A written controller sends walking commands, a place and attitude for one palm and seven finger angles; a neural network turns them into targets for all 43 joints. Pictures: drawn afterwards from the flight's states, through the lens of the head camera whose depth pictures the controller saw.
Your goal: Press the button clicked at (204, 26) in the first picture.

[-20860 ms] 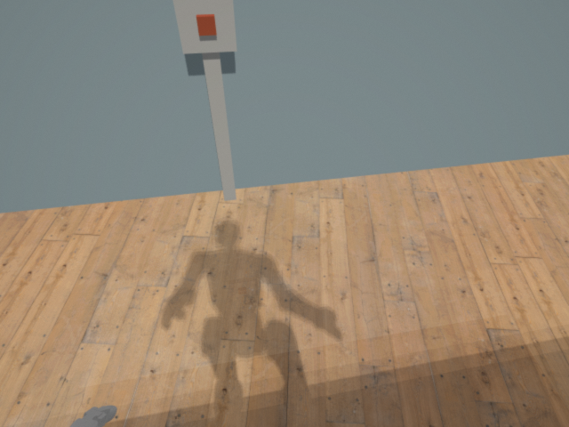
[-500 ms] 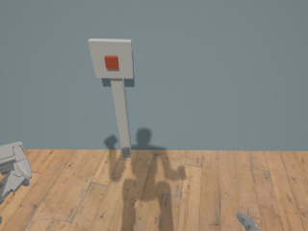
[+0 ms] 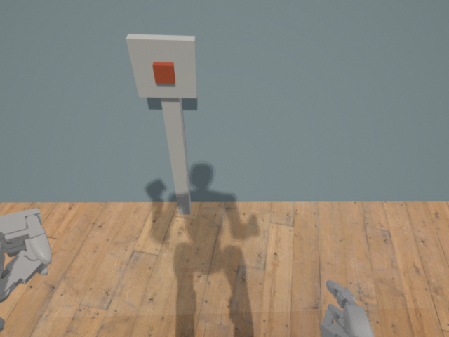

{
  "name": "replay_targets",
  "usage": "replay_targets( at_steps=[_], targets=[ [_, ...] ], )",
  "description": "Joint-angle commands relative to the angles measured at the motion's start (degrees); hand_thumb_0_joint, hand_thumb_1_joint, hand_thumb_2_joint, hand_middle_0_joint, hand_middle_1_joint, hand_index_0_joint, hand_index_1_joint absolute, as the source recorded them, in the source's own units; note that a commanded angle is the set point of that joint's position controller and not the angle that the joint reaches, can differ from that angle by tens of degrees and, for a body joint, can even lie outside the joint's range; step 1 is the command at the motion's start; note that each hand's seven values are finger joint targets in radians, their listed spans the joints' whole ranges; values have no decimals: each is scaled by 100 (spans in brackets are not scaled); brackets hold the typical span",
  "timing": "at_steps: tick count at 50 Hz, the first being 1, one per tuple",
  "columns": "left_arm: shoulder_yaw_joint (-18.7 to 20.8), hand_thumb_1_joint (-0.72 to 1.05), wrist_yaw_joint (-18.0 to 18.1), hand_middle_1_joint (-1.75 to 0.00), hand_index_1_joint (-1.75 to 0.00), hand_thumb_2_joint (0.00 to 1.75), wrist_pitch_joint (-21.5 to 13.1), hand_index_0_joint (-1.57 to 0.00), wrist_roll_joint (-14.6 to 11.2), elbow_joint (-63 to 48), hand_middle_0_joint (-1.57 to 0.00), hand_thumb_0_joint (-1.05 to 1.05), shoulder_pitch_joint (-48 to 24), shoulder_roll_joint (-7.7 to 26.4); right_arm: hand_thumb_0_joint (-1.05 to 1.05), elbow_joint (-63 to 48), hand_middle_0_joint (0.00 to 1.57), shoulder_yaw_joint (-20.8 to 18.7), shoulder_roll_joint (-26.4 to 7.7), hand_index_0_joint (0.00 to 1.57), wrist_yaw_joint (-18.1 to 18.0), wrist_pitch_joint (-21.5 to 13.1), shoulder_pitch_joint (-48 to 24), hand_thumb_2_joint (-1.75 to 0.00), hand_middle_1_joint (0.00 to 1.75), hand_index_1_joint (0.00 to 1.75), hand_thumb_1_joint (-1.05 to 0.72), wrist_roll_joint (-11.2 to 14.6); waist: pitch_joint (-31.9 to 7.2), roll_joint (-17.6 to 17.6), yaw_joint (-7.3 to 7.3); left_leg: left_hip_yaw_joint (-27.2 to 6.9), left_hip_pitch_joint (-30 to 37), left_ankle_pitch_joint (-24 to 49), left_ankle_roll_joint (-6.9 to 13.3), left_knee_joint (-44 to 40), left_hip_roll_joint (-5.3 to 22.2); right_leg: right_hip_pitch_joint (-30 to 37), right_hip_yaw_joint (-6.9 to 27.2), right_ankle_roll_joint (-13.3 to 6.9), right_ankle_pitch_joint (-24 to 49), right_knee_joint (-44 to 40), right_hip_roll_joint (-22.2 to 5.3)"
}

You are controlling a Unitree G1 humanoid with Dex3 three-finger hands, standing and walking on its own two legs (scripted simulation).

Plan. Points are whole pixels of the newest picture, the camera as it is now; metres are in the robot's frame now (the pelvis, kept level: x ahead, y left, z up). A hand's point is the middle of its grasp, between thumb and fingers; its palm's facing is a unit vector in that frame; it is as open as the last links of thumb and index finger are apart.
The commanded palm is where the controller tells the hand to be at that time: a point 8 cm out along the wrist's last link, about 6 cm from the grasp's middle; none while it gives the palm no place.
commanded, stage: stop stepping back and stand still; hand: left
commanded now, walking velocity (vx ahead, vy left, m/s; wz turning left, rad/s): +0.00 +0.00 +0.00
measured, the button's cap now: (164, 72) +0.77 +0.23 +0.06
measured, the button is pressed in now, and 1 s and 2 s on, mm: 0 0 0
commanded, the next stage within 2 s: let the arm hang, fingers relaxed in 0.46 s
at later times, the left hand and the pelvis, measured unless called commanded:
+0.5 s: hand (25, 266) +0.17 +0.25 +0.15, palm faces +0.39 -0.82 -0.43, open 3.1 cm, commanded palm +0.11 +0.29 +0.18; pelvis -0.02 +0.01 +0.00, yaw +1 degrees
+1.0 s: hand out of the picture -0.01 +0.19 -0.18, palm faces +0.00 -0.97 -0.23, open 4.2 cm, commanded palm none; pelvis -0.03 -0.01 +0.00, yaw +2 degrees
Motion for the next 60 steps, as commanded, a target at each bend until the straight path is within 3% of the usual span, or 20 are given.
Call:
replay_targets(
  at_steps=[1, 12, 17, 22, 27, 28, 29, 30, 31, 33, 36, 38, 41, 46, 52, 56, 60],
  targets=[
    [660, 90, 147, -150, -150, 90, -366, -130, 10, -1358, -130, 0, -220, 905, 0, -888, 20, -279, -756, 20, -95, -341, -499, -90, 30, 30, -90, -2, -626, 595, -18, -562, 18, 728, 40, -708, 310, 447, 346, -8, 890, -227, -146],
    [657, 90, 139, -150, -150, 90, -388, -130, -12, -1082, -130, 0, -51, 838, 0, -866, 20, -324, -800, 20, -94, -335, -491, -90, 30, 30, -90, 6, -404, 417, -34, -610, -301, -28, -5, -875, 270, 380, 339, -8, 397, -480, -125],
    [616, 90, 142, -150, -150, 90, -392, -130, 21, -1058, -130, 0, -172, 832, 0, -866, 20, -318, -800, 20, -116, -357, -505, -90, 30, 30, -90, -1, -305, 542, -31, -661, -422, -524, 18, -1052, 295, 331, 306, 13, 81, -506, -80],
    [617, 90, 163, -150, -150, 90, -404, -130, 50, -1190, -130, 0, -251, 866, 0, -842, 20, -321, -800, 20, -132, -398, -473, -90, 30, 30, -90, -14, -453, 593, -23, -630, -355, -370, 4, -1004, 256, 432, 288, 14, 237, -455, -73],
    [633, 90, 170, -150, -150, 90, -388, -130, 43, -1073, -130, 0, -240, 864, 0, -804, 20, -327, -792, 20, -125, -392, -463, -90, 30, 30, -90, -17, -441, 373, -26, -578, -281, -195, -22, -857, 194, 359, 356, -4, 305, -598, -111],
    [-1444, 90, -656, -150, -150, 90, 543, -130, 496, 3809, -130, 0, -970, 360, 0, 721, 20, -647, -2019, 20, 446, -530, -817, -90, 30, 30, -90, 28, 98, 493, -250, -745, -623, 1021, 38, 195, 413, -520, 171, -176, 967, 234, -633],
    [-1282, 90, -766, -146, -146, 90, 965, -126, 363, 3852, -126, 0, -1000, 329, 0, 584, 20, -604, -1631, 20, 456, -102, -352, -90, 30, 30, -90, 109, -370, 570, -189, -611, -77, 1339, -26, 148, 458, -692, 523, -208, 722, 88, -611],
    [-1320, 90, -793, -142, -142, 90, 1074, -123, 352, 3757, -123, 0, -1052, 284, 0, 454, 20, -577, -1594, 20, 440, -11, -291, -90, 30, 30, -90, 95, -342, 663, -201, -637, -90, 1183, 18, 119, 535, -803, 372, -169, 254, 170, -514],
    [-1336, 90, -805, -138, -138, 90, 1062, -119, 363, 3973, -119, 0, -1256, 244, 0, 524, 20, -542, -1586, 20, 450, 64, -312, -90, 30, 30, -90, 34, -420, 557, -157, -880, -453, 846, 156, -32, 662, -741, 256, -193, -261, 427, -399],
    [-1406, 90, -818, -130, -130, 90, 1056, -112, 412, 4561, -112, 0, -1560, 327, 0, 560, 20, -457, -1635, 20, 438, 190, -407, -90, 30, 30, -90, -37, -363, -304, -91, -1092, -724, 651, 277, -211, 679, -414, 284, -223, -345, 512, -283],
    [-1469, 90, -813, -118, -118, 90, 1061, -101, 441, 5604, -101, 0, -2034, 554, 0, 778, 20, -438, -1651, 20, 431, 332, -324, -90, 30, 30, -90, -94, -485, -1158, -110, -949, -386, 404, 230, 40, 379, -448, 651, -388, -268, 73, -604],
    [-1604, 90, -777, -110, -110, 90, 1128, -93, 397, 6264, -93, 0, -2215, 450, 0, 965, 20, -364, -1439, 20, 432, 440, -243, -90, 30, 30, -90, -121, -375, -690, -145, -838, -212, 265, 172, 17, 284, -636, 733, -427, -530, -75, -696],
    [-1717, 90, -755, -98, -98, 90, 1138, -82, 358, 7055, -82, 0, -2285, 388, 0, 1248, 20, -302, -1294, 20, 412, 502, -232, -90, 30, 30, -90, -131, -377, 265, -91, -830, -245, 185, 125, -281, 321, -337, 721, -359, -464, -100, -601],
    [-1752, 90, -734, -78, -78, 90, 1091, -64, 301, 8097, -64, 0, -2145, 284, 0, 1756, 20, -293, -1096, 20, 337, 554, -2, -90, 30, 30, -90, -106, -407, 969, -38, -760, -196, -19, 62, -468, 358, 29, 687, -379, -350, -351, -585],
    [-1715, 90, -746, -54, -54, 90, 1078, -42, 291, 8762, -42, 0, -2346, 409, 0, 2206, 20, -384, -1222, 20, 292, 607, 282, -90, 30, 30, -90, -83, 81, 471, -78, -762, -98, -455, 63, -622, 402, -229, 668, -427, -924, -816, -601],
    [-1711, 90, -740, -38, -38, 90, 1069, -27, 281, 9068, -27, 0, -2463, 393, 0, 2459, 20, -396, -1219, 20, 273, 583, 426, -90, 30, 30, -90, -84, 131, 76, -96, -735, 46, -341, 89, -700, 415, -225, 666, -423, -939, -919, -626],
    [-1709, 90, -727, -30, -30, 90, 1060, -20, 280, 9240, -20, 0, -2539, 381, 0, 2617, 20, -394, -1191, 20, 269, 573, 435, -90, 30, 30, -90, -90, 202, -56, -105, -676, 177, -158, 83, -753, 424, -269, 655, -396, -867, -973, -637]
  ],
)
